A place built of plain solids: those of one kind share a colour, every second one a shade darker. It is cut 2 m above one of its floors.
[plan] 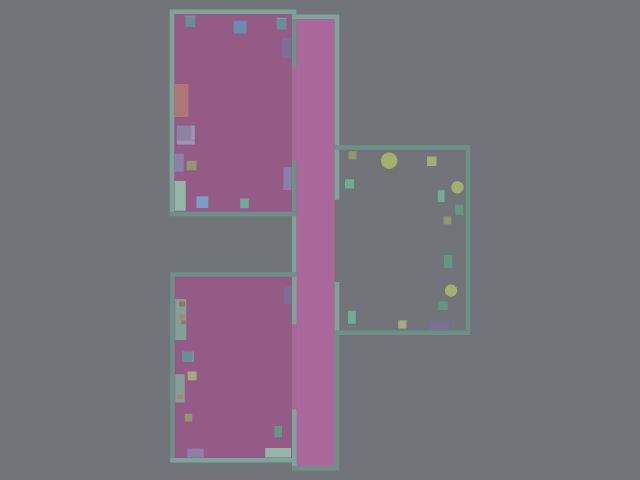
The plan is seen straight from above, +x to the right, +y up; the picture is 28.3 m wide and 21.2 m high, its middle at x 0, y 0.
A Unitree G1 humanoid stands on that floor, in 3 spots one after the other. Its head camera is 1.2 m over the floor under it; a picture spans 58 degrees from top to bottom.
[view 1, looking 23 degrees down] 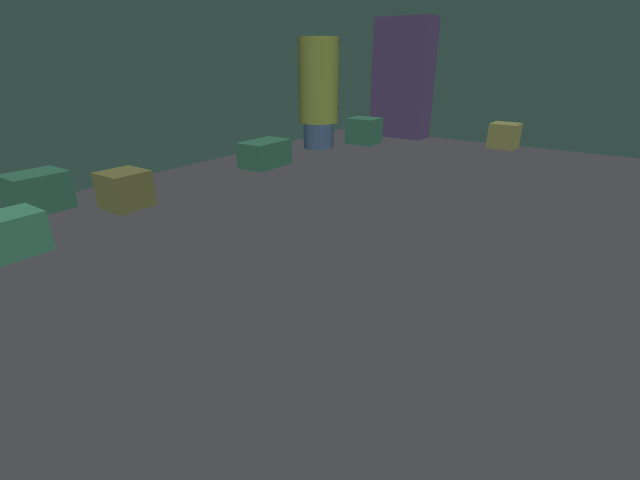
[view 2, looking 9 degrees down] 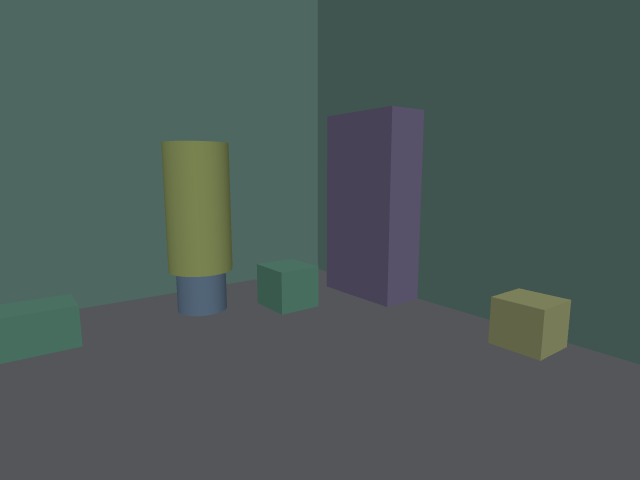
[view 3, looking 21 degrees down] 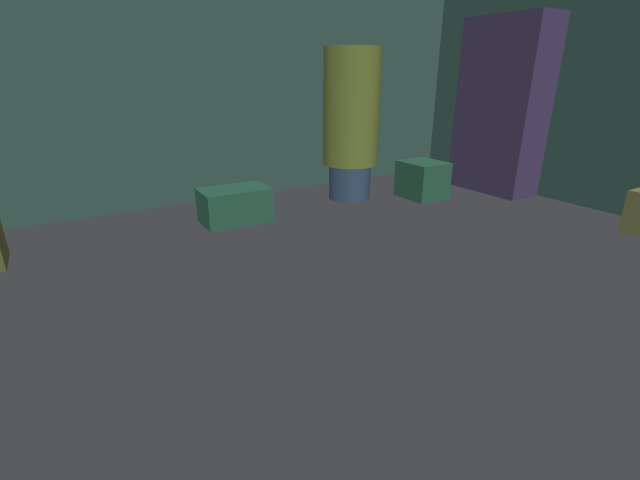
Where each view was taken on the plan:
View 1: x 2.21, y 2.84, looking -55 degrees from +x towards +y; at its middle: ground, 3.07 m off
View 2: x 2.21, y -0.84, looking -37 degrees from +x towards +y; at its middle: wall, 5.31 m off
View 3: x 2.21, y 0.27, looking -31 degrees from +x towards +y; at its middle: ground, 3.35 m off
